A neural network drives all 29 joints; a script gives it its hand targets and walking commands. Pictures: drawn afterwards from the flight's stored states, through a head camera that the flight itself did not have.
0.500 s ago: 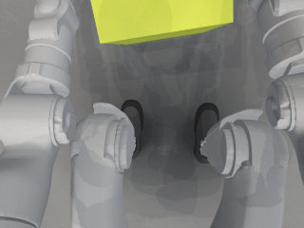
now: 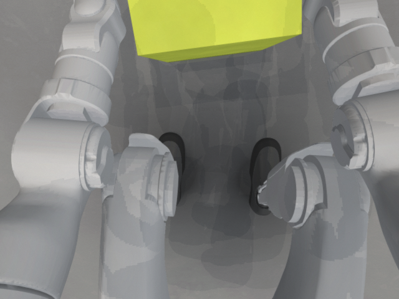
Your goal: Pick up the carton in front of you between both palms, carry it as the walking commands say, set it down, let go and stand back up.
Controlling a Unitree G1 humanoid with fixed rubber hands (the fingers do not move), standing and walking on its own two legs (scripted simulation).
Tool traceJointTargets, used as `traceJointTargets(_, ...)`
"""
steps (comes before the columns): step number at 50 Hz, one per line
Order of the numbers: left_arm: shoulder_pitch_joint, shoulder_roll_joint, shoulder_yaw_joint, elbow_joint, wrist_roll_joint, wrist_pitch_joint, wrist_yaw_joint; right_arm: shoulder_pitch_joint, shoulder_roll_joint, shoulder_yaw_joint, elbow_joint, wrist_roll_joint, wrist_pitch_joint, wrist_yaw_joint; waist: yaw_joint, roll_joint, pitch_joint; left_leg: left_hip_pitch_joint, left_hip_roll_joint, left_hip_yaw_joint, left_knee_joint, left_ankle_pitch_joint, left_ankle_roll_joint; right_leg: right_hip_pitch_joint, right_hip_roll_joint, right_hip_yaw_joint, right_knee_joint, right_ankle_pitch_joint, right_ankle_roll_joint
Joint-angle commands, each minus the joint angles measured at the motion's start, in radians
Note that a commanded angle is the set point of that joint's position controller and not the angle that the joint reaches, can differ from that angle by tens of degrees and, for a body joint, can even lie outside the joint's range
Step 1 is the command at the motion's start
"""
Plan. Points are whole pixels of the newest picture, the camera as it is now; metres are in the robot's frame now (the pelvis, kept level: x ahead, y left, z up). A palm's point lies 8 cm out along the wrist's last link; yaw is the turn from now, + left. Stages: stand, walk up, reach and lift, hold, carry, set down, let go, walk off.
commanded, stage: reach and lift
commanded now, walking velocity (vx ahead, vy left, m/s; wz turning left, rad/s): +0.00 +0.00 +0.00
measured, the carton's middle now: out of the picture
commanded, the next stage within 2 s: none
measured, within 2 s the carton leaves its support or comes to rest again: leaves its support in 0.22 s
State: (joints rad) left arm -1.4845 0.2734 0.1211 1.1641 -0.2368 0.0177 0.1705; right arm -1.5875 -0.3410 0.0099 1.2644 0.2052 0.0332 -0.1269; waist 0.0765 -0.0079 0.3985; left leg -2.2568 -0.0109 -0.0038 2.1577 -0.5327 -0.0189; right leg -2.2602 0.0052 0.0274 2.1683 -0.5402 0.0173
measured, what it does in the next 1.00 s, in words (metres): rises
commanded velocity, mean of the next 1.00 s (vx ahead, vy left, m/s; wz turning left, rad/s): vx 0.00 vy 0.00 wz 0.00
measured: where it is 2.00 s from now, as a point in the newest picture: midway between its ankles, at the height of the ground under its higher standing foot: (215, 186)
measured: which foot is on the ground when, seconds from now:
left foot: down 0.00-1.00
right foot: down 0.00-1.00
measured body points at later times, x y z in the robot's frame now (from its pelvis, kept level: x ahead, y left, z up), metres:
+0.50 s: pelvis +0.01 +0.00 +0.03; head +0.30 +0.00 +0.37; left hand +0.53 +0.18 -0.05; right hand +0.55 -0.12 -0.05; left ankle +0.12 +0.12 -0.34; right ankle +0.12 -0.13 -0.34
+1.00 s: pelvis +0.02 +0.00 +0.15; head +0.25 +0.00 +0.53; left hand +0.49 +0.18 +0.10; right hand +0.51 -0.12 +0.10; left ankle +0.12 +0.12 -0.34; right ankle +0.12 -0.12 -0.34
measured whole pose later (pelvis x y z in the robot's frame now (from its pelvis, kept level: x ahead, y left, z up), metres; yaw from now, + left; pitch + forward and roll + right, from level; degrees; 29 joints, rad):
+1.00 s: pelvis +0.02 +0.00 +0.15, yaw +0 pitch +41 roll +0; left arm -0.91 -0.03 0.47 0.59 0.19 0.41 0.03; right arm -0.94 0.03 -0.41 0.64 -0.20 0.40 -0.04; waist 0.04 -0.02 -0.19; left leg -1.89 -0.05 -0.05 1.66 -0.48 -0.04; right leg -1.88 0.07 0.05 1.66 -0.50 0.03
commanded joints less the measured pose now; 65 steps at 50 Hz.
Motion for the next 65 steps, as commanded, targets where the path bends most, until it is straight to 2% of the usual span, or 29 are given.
traceJointTargets(1,-0.554,-0.667,-0.162,-0.183,0.036,0.034,-0.215,-0.461,0.731,0.109,-0.151,-0.043,0.029,0.179,0.019,-0.058,-1.101,0.52,-0.083,0.061,-0.149,0.211,-0.019,0.54,0.104,-0.05,-0.126,0.164,-0.016)
traceJointTargets(4,-0.574,-0.806,-0.146,-0.232,0.067,0.08,-0.294,-0.436,0.885,0.074,-0.177,-0.076,0.069,0.242,0.02,-0.054,-1.083,0.492,-0.092,0.081,-0.138,0.193,-0.011,0.511,0.118,-0.067,-0.114,0.165,-0.02)
traceJointTargets(7,-0.608,-0.891,-0.173,-0.314,0.041,0.113,-0.336,-0.438,0.988,0.079,-0.245,-0.065,0.094,0.268,0.024,-0.056,-1.187,0.514,-0.094,0.093,-0.124,0.245,-0.004,0.541,0.124,-0.074,-0.102,0.214,-0.029)
traceJointTargets(9,-0.589,-0.95,-0.188,-0.36,0.021,0.122,-0.335,-0.464,1.03,0.115,-0.305,-0.051,0.098,0.257,0.036,-0.051,-1.309,0.577,-0.099,0.106,-0.113,0.297,-0.009,0.59,0.126,-0.082,-0.091,0.245,-0.023)
traceJointTargets(14,-0.568,-1.116,-0.259,-0.528,-0.035,0.191,-0.36,-0.56,1.2,0.223,-0.639,0.002,0.147,0.256,0.035,-0.083,-1.813,0.728,-0.117,0.111,-0.119,0.486,-0.009,0.844,0.139,-0.098,-0.097,0.448,-0.016)
traceJointTargets(16,-0.572,-1.16,-0.291,-0.622,-0.029,0.219,-0.354,-0.5,1.27,0.235,-0.683,-0.011,0.179,0.242,0.027,-0.089,-1.952,0.723,-0.125,0.122,-0.14,0.516,-0.018,0.933,0.15,-0.1,-0.114,0.507,-0.007)
traceJointTargets(18,-0.543,-1.179,-0.295,-0.664,0.006,0.246,-0.353,-0.41,1.311,0.218,-0.674,-0.046,0.213,0.24,0.009,-0.073,-1.946,0.742,-0.134,0.116,-0.175,0.508,-0.016,0.872,0.16,-0.106,-0.147,0.488,-0.002)
traceJointTargets(20,-0.474,-1.191,-0.278,-0.641,0.055,0.274,-0.355,-0.324,1.345,0.186,-0.627,-0.091,0.244,0.252,0.012,-0.057,-1.828,0.734,-0.137,0.11,-0.224,0.435,-0.013,0.759,0.165,-0.109,-0.2,0.387,0.0)
traceJointTargets(22,-0.397,-1.205,-0.218,-0.566,0.131,0.299,-0.36,-0.246,1.364,0.116,-0.546,-0.153,0.269,0.272,0.026,-0.048,-1.632,0.657,-0.14,0.107,-0.283,0.312,-0.007,0.646,0.167,-0.103,-0.263,0.259,-0.005)
traceJointTargets(26,-0.308,-1.204,-0.081,-0.427,0.268,0.332,-0.379,-0.178,1.326,-0.044,-0.415,-0.28,0.295,0.294,0.023,-0.041,-1.36,0.549,-0.138,0.095,-0.384,0.138,0.004,0.514,0.169,-0.098,-0.366,0.099,-0.015)
traceJointTargets(31,-0.294,-1.215,-0.028,-0.405,0.329,0.34,-0.384,-0.201,1.318,-0.089,-0.414,-0.321,0.298,0.291,0.025,-0.049,-1.386,0.641,-0.143,0.09,-0.463,0.127,0.011,0.537,0.179,-0.1,-0.459,0.073,-0.013)
traceJointTargets(34,-0.297,-1.243,-0.037,-0.423,0.333,0.348,-0.387,-0.212,1.335,-0.076,-0.434,-0.32,0.305,0.289,0.026,-0.048,-1.468,0.679,-0.143,0.094,-0.506,0.09,0.009,0.623,0.182,-0.098,-0.504,0.047,-0.009)
traceJointTargets(40,-0.279,-1.327,-0.15,-0.49,0.276,0.379,-0.413,-0.134,1.385,-0.02,-0.494,-0.312,0.328,0.293,-0.03,0.001,-1.613,0.817,-0.15,0.094,-0.574,0.172,-0.011,0.788,0.184,-0.096,-0.583,0.131,-0.012)
traceJointTargets(45,-0.188,-1.367,-0.231,-0.541,0.242,0.39,-0.411,-0.066,1.445,0.08,-0.57,-0.26,0.341,0.31,-0.023,0.015,-1.661,0.944,-0.152,0.079,-0.634,0.253,-0.016,0.879,0.185,-0.085,-0.637,0.202,-0.006)
traceJointTargets(52,-0.025,-1.385,-0.259,-0.546,0.253,0.382,-0.394,0.049,1.492,0.165,-0.616,-0.22,0.34,0.317,0.002,-0.028,-1.563,1.057,-0.154,0.052,-0.74,0.283,-0.003,0.975,0.187,-0.067,-0.742,0.226,0.012)
traceJointTargets(57,0.067,-1.399,-0.255,-0.529,0.268,0.371,-0.394,0.151,1.501,0.158,-0.605,-0.244,0.331,0.309,-0.013,-0.037,-1.457,1.126,-0.156,0.033,-0.829,0.268,0.0,1.052,0.183,-0.048,-0.841,0.217,0.011)
traceJointTargets(65,0.201,-1.422,-0.269,-0.526,0.287,0.352,-0.396,0.308,1.514,0.146,-0.603,-0.282,0.311,0.305,-0.037,-0.004,-1.339,1.279,-0.151,0.005,-0.979,0.282,0.004,1.215,0.168,-0.012,-0.998,0.241,-0.004)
